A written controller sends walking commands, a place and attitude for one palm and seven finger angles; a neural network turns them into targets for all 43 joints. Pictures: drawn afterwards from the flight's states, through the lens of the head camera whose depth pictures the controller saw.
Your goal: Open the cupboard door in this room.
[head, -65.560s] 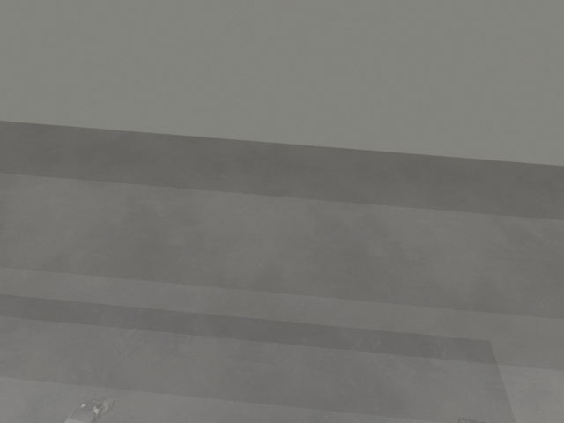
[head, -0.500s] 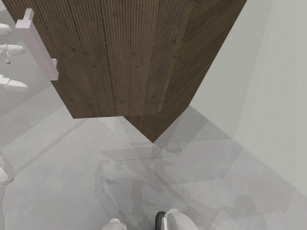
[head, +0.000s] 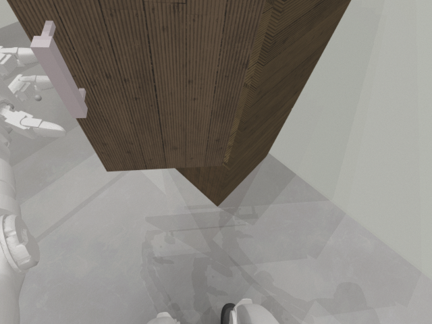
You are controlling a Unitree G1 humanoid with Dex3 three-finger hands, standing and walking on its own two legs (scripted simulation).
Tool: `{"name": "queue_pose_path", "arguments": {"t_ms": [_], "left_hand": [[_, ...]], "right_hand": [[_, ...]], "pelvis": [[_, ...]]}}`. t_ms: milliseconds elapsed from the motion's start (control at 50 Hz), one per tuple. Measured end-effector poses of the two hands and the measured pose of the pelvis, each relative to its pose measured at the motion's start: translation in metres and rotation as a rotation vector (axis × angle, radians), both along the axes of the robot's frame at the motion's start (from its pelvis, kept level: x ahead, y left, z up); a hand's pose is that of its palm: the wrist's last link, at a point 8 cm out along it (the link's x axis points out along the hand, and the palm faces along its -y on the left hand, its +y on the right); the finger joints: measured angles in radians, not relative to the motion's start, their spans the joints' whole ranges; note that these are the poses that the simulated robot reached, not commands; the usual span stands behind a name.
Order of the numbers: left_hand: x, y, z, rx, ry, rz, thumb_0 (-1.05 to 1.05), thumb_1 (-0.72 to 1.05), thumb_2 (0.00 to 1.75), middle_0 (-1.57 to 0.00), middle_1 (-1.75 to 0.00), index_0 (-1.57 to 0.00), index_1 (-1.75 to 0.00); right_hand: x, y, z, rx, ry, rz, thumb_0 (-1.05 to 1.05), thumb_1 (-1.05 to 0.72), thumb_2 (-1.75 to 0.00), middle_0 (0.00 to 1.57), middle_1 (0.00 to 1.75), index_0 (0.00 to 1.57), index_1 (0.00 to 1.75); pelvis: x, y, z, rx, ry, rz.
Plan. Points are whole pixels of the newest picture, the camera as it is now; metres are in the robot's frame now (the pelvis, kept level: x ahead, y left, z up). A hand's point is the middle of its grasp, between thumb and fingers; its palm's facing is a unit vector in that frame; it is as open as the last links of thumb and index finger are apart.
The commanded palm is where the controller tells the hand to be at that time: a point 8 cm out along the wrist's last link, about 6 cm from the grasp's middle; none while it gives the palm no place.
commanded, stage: slide the fingers in behind the handle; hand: left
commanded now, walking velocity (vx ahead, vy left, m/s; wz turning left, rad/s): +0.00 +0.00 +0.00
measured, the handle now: (66, 73) +0.52 +0.24 +0.11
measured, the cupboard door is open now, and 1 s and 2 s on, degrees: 49 49 48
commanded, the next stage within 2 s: close the thumb around the handle in 1.18 s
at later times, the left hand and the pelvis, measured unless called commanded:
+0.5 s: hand (61, 96) +0.47 +0.24 +0.11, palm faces +0.04 -1.00 +0.02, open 14.0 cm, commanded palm +0.45 +0.29 +0.11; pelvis +0.00 -0.01 +0.00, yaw +0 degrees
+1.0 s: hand (73, 95) +0.48 +0.22 +0.11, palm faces +0.06 -1.00 +0.00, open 13.9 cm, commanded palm +0.45 +0.27 +0.11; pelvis +0.00 -0.01 +0.00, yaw +0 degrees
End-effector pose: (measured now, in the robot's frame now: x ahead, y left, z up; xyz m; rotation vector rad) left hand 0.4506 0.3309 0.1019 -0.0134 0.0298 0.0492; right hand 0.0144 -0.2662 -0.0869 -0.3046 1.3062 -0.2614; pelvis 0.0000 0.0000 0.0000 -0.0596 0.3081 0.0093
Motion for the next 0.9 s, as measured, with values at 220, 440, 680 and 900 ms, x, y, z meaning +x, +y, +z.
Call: {"name": "queue_pose_path", "arguments": {"t_ms": [220,440,680,900], "left_hand": [[-0.001,-0.014,0.01,0.0,-0.02,-0.017,-0.02,-0.5,0.3,-0.3,-1.2,-0.3,-1.21],[-0.001,-0.034,0.006,0.002,-0.019,-0.015,-0.02,-0.5,0.3,-0.3,-1.2,-0.3,-1.2],[0.002,-0.048,0.005,0.005,-0.009,-0.012,-0.02,-0.5,0.3,-0.3,-1.2,-0.3,-1.2],[0.004,-0.061,0.006,-0.001,-0.014,-0.008,-0.02,-0.5,0.3,-0.3,-1.2,-0.31,-1.2]], "right_hand": [[0.004,-0.004,-0.003,0.016,-0.012,0.006,0.01,-0.91,-0.9,0.2,0.3,0.2,0.3],[0.002,-0.011,-0.003,0.021,-0.027,-0.002,0.01,-0.91,-0.9,0.2,0.3,0.2,0.3],[-0.002,-0.012,-0.005,0.025,-0.031,-0.005,0.01,-0.91,-0.9,0.2,0.3,0.2,0.3],[-0.002,-0.009,-0.006,0.04,-0.041,-0.015,0.01,-0.91,-0.9,0.2,0.3,0.2,0.3]], "pelvis": [[0.0,-0.007,0.001,0.006,-0.009,0.003],[-0.002,-0.011,0.002,0.014,-0.018,-0.005],[-0.004,-0.014,0.003,0.018,-0.022,-0.003],[-0.002,-0.013,0.004,0.021,-0.029,-0.009]]}}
